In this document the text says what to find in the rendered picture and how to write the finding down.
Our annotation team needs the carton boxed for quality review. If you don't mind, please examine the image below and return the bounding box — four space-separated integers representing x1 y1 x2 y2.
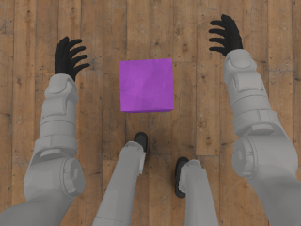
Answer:
119 58 174 113

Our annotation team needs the robot left hand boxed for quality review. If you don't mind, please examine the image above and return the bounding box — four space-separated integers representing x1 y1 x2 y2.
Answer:
55 36 90 82

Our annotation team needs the right robot forearm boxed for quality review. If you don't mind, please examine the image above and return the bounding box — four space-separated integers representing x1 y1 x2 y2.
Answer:
223 49 298 172

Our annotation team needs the left robot foot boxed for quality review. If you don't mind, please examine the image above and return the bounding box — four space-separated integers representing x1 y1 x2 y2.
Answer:
134 132 148 153

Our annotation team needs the robot foot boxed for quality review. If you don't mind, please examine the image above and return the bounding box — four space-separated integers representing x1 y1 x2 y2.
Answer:
134 132 148 153
174 157 189 199

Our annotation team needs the left robot forearm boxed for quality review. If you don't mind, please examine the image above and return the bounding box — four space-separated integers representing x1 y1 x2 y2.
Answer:
24 73 79 198

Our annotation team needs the robot left upper arm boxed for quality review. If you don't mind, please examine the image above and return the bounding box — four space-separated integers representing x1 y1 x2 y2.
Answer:
0 156 86 226

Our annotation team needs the robot right upper arm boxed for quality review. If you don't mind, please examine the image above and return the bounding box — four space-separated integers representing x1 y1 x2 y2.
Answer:
231 135 301 226

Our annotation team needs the robot right hand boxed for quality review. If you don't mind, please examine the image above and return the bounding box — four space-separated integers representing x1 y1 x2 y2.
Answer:
208 14 244 57

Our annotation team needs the right robot foot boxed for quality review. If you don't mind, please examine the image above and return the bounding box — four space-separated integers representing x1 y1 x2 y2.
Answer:
174 157 189 199

